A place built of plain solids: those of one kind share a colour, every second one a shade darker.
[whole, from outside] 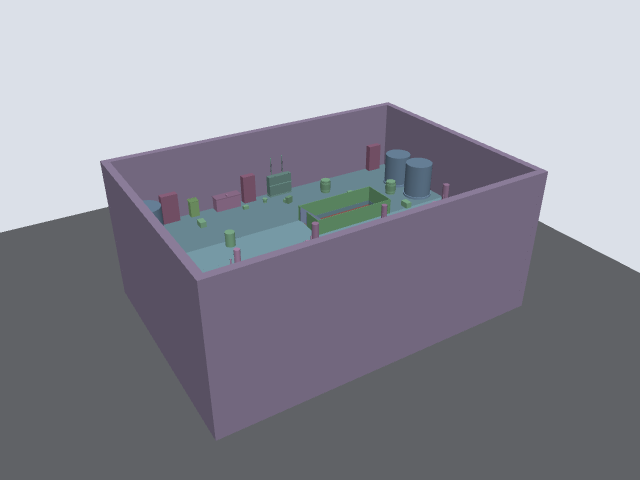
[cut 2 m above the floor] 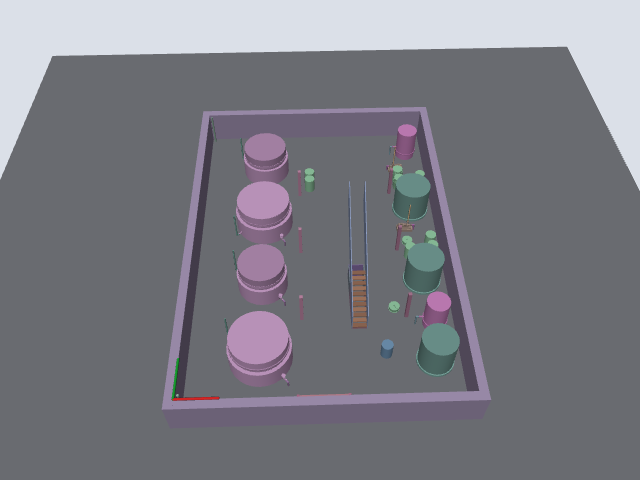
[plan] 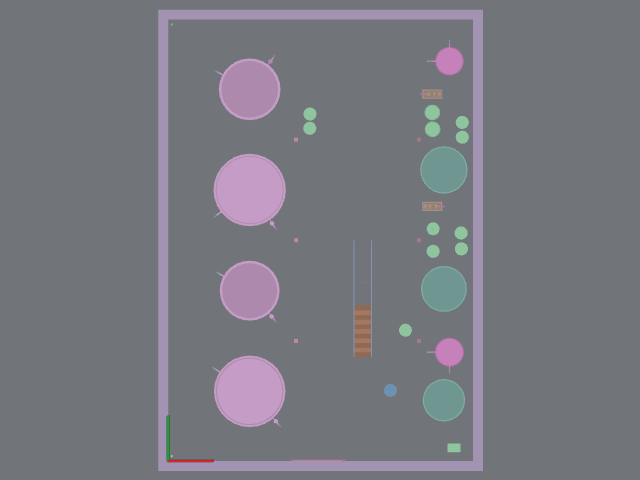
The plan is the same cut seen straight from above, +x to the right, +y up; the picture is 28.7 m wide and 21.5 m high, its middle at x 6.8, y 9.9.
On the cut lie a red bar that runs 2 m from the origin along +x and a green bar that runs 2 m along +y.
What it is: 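The still house of a malt distillery; one whitewashed hall 13.7 x 19.8 m, 9.1 m high, 4 copper pot stills in a row, an operating floor 4.55 m up, one steep steel stair free in the room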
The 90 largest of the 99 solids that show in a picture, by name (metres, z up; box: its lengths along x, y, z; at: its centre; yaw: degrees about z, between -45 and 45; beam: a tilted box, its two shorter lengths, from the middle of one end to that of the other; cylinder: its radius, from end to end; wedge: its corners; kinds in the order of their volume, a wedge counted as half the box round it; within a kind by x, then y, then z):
{
 "wall_1": {"box": [0.45, 20.67, 9.16], "at": [-0.23, 9.88, 4.53]},
 "wall_2": {"box": [14.55, 0.45, 9.16], "at": [6.83, -0.23, 4.53]},
 "wall_3": {"box": [14.55, 0.45, 9.16], "at": [6.83, 20.0, 4.53]},
 "wall_4": {"box": [0.45, 20.67, 9.16], "at": [13.88, 9.88, 4.53]},
 "still_1": {"cylinder": 1.6, "from": [3.65, 3.12, -0.05], "to": [3.65, 3.12, 1.14]},
 "still_2": {"cylinder": 1.52, "from": [3.65, 3.12, 1.4], "to": [3.65, 3.12, 1.5]},
 "still_3": {"cylinder": 1.47, "from": [3.65, 3.12, 1.5], "to": [3.65, 3.12, 3.2]},
 "still_4": {"cylinder": 0.19, "from": [3.65, 3.12, 6.35], "to": [3.65, 3.12, 7.57]},
 "still_5": {"cylinder": 1.34, "from": [3.65, 7.63, -0.05], "to": [3.65, 7.63, 1.18]},
 "still_6": {"cylinder": 1.25, "from": [3.65, 7.63, 1.33], "to": [3.65, 7.63, 1.5]},
 "still_7": {"cylinder": 1.23, "from": [3.65, 7.63, 1.5], "to": [3.65, 7.63, 3.2]},
 "still_8": {"cylinder": 0.16, "from": [3.65, 7.63, 6.35], "to": [3.65, 7.63, 7.42]},
 "still_9": {"cylinder": 1.62, "from": [3.65, 12.14, -0.05], "to": [3.65, 12.14, 1.2]},
 "still_10": {"cylinder": 1.49, "from": [3.65, 12.14, 1.32], "to": [3.65, 12.14, 1.45]},
 "still_11": {"cylinder": 1.52, "from": [3.65, 12.14, 1.45], "to": [3.65, 12.14, 1.5]},
 "still_12": {"cylinder": 1.49, "from": [3.65, 12.14, 1.5], "to": [3.65, 12.14, 3.2]},
 "still_13": {"cylinder": 0.19, "from": [3.65, 12.14, 6.35], "to": [3.65, 12.14, 7.56]},
 "still_14": {"cylinder": 1.38, "from": [3.65, 16.65, -0.05], "to": [3.65, 16.65, 1.21]},
 "still_15": {"cylinder": 1.28, "from": [3.65, 16.65, 1.35], "to": [3.65, 16.65, 1.5]},
 "still_16": {"cylinder": 1.27, "from": [3.65, 16.65, 1.5], "to": [3.65, 16.65, 3.2]},
 "still_17": {"cylinder": 0.16, "from": [3.65, 16.65, 6.35], "to": [3.65, 16.65, 7.41]},
 "upper_floor_1": {"box": [7.08, 19.79, 0.3], "at": [3.53, 9.88, 4.4]},
 "upper_floor_2": {"box": [2.2, 4.57, 0.3], "at": [8.16, 2.27, 4.4]},
 "upper_floor_3": {"box": [2.2, 9.92, 0.3], "at": [8.16, 14.82, 4.4]},
 "upper_floor_4": {"box": [4.41, 19.79, 0.3], "at": [11.46, 9.88, 4.4]},
 "receiver_1": {"cylinder": 0.95, "from": [12.35, 2.72, -0.05], "to": [12.35, 2.72, 0.14]},
 "receiver_2": {"cylinder": 0.89, "from": [12.35, 2.72, 0.14], "to": [12.35, 2.72, 2.17]},
 "receiver_3": {"cylinder": 1.03, "from": [12.35, 7.71, -0.05], "to": [12.35, 7.71, 0.14]},
 "receiver_4": {"cylinder": 0.97, "from": [12.35, 7.71, 0.14], "to": [12.35, 7.71, 2.36]},
 "receiver_5": {"cylinder": 1.06, "from": [12.35, 13.04, -0.05], "to": [12.35, 13.04, 0.14]},
 "receiver_6": {"cylinder": 1.0, "from": [12.35, 13.04, 0.14], "to": [12.35, 13.04, 2.38]},
 "charger_1": {"cylinder": 0.93, "from": [8.34, 1.2, 4.5], "to": [8.34, 1.2, 4.69]},
 "charger_2": {"cylinder": 0.87, "from": [8.34, 1.2, 4.69], "to": [8.34, 1.2, 6.83]},
 "charger_3": {"cylinder": 0.84, "from": [10.59, 1.2, 4.69], "to": [10.59, 1.2, 6.67]},
 "charger_4": {"cylinder": 0.88, "from": [12.08, 18.57, 4.69], "to": [12.08, 18.57, 6.6]},
 "condenser_1": {"cylinder": 0.65, "from": [12.6, 4.87, 0.45], "to": [12.6, 4.87, 0.5]},
 "condenser_2": {"cylinder": 0.6, "from": [12.6, 4.87, 0.5], "to": [12.6, 4.87, 2.95]},
 "condenser_3": {"cylinder": 0.58, "from": [12.6, 17.91, -0.05], "to": [12.6, 17.91, 0.45]},
 "condenser_4": {"cylinder": 0.64, "from": [12.6, 17.91, 0.45], "to": [12.6, 17.91, 0.5]},
 "condenser_5": {"cylinder": 0.59, "from": [12.6, 17.91, 0.5], "to": [12.6, 17.91, 2.95]},
 "piece_1": {"cylinder": 0.29, "from": [6.34, 14.9, -0.05], "to": [6.34, 14.9, 0.88]},
 "piece_2": {"cylinder": 0.29, "from": [6.35, 15.54, -0.05], "to": [6.35, 15.54, 0.88]},
 "piece_3": {"box": [0.59, 0.39, 0.41], "at": [7.26, 2.99, 4.71]},
 "piece_4": {"cylinder": 0.29, "from": [8.72, 14.86, 4.5], "to": [8.72, 14.86, 5.43]},
 "piece_5": {"cylinder": 0.35, "from": [9.42, 2.63, 4.79], "to": [9.42, 2.63, 5.19]},
 "piece_6": {"box": [0.26, 0.42, 0.49], "at": [11.77, 9.23, 4.75], "yaw": 20.1},
 "piece_7": {"box": [0.59, 0.39, 0.41], "at": [11.81, 15.37, 4.71]},
 "piece_8": {"cylinder": 0.31, "from": [11.83, 15.61, 0.82], "to": [11.83, 15.61, 0.88]},
 "piece_9": {"cylinder": 0.31, "from": [11.84, 14.86, 0.82], "to": [11.84, 14.86, 0.88]},
 "piece_10": {"cylinder": 0.29, "from": [11.87, 9.39, -0.05], "to": [11.87, 9.39, 0.88]},
 "piece_11": {"cylinder": 0.35, "from": [11.93, 6.28, 4.79], "to": [11.93, 6.28, 5.19]},
 "piece_12": {"box": [0.59, 0.39, 0.41], "at": [12.8, 0.59, 0.15]},
 "piece_13": {"cylinder": 0.29, "from": [13.12, 10.22, -0.05], "to": [13.12, 10.22, 0.88]},
 "piece_14": {"cylinder": 0.29, "from": [13.14, 9.5, -0.05], "to": [13.14, 9.5, 0.88]},
 "piece_15": {"cylinder": 0.29, "from": [13.17, 14.51, -0.05], "to": [13.17, 14.51, 0.88]},
 "piece_16": {"cylinder": 0.29, "from": [13.17, 15.17, -0.05], "to": [13.17, 15.17, 0.88]},
 "cabinet_1": {"box": [0.42, 0.95, 1.9], "at": [13.38, 1.24, 5.45]},
 "cabinet_2": {"box": [0.42, 0.86, 1.9], "at": [13.38, 11.38, 5.45]},
 "cabinet_3": {"box": [0.42, 1.06, 1.9], "at": [13.38, 16.78, 5.45]},
 "stair_rail_1": {"wedge": [[8.3, 4.66, -0.28], [8.3, 4.66, 1.15], [8.3, 9.88, 4.11], [8.3, 9.88, 5.54], [8.34, 4.66, -0.28], [8.34, 4.66, 1.15], [8.34, 9.88, 4.11], [8.34, 9.88, 5.54]]},
 "stair_rail_2": {"wedge": [[9.09, 4.66, -0.28], [9.09, 4.66, 1.15], [9.09, 9.88, 4.11], [9.09, 9.88, 5.54], [9.13, 4.66, -0.28], [9.13, 4.66, 1.15], [9.13, 9.88, 4.11], [9.13, 9.88, 5.54]]},
 "bench_1": {"box": [0.6, 1.69, 0.89], "at": [13.26, 13.0, 4.95]},
 "bench_2": {"box": [0.68, 1.75, 0.06], "at": [13.26, 13.0, 5.42]},
 "safe_1": {"box": [0.46, 1.63, 0.71], "at": [13.32, 9.11, 4.99]},
 "safe_2": {"box": [0.39, 1.66, 0.58], "at": [13.32, 9.11, 5.66]},
 "column_1": {"box": [0.18, 0.18, 3.94], "at": [5.73, 5.38, 1.92]},
 "column_2": {"box": [0.18, 0.18, 3.94], "at": [5.73, 9.88, 1.92]},
 "column_3": {"box": [0.18, 0.18, 3.94], "at": [5.73, 14.39, 1.92]},
 "column_4": {"box": [0.18, 0.18, 3.94], "at": [11.23, 5.38, 1.92]},
 "column_5": {"box": [0.18, 0.18, 3.94], "at": [11.23, 9.88, 1.92]},
 "column_6": {"box": [0.18, 0.18, 3.94], "at": [11.23, 14.39, 1.92]},
 "well_rail_1": {"box": [0.04, 5.44, 1.05], "at": [7.04, 7.21, 5.03]},
 "well_rail_2": {"box": [1.34, 0.04, 1.05], "at": [7.67, 9.89, 5.03]},
 "well_rail_3": {"box": [2.32, 0.04, 1.05], "at": [8.16, 4.53, 5.03]},
 "well_rail_4": {"box": [0.04, 5.44, 1.05], "at": [9.29, 7.21, 5.03]},
 "loading_door_leaves_1": {"box": [2.2, 0.07, 2.75], "at": [6.7, 0.01, 1.32]},
 "foot_1": {"cylinder": 0.29, "from": [9.95, 3.16, -0.05], "to": [9.95, 3.16, 0.88]},
 "desk_1": {"box": [0.4, 0.56, 1.08], "at": [13.36, 15.23, 5.04]},
 "well_trimmer_1": {"box": [0.14, 5.3, 0.27], "at": [9.32, 7.21, 4.12]},
 "pump_1": {"box": [0.8, 0.33, 0.045], "at": [11.81, 11.4, 0.2]},
 "pump_2": {"box": [0.9, 0.42, 0.24], "at": [11.83, 11.4, 0.07]},
 "pump_3": {"box": [0.9, 0.42, 0.21], "at": [11.83, 16.43, 0.06]},
 "pump_4": {"box": [0.8, 0.33, 0.045], "at": [11.85, 16.43, 0.18]},
 "riser_1": {"cylinder": 0.06, "from": [0.16, 19.55, -0.05], "to": [0.16, 19.55, 8.71]},
 "stair_fence_1": {"box": [0.04, 1.36, 1.15], "at": [8.32, 7.33, 0.53]},
 "stair_steps_1": {"box": [0.83, 0.24, 0.05], "at": [8.71, 4.78, 0.15]},
 "stair_steps_2": {"box": [0.83, 0.24, 0.05], "at": [8.71, 4.99, 0.33]},
 "stair_steps_3": {"box": [0.83, 0.24, 0.05], "at": [8.71, 5.2, 0.5]},
 "stair_steps_4": {"box": [0.83, 0.24, 0.05], "at": [8.71, 5.4, 0.68]},
 "stair_fence_cross_1": {"box": [0.84, 0.04, 1.15], "at": [8.71, 7.99, 0.53]}
}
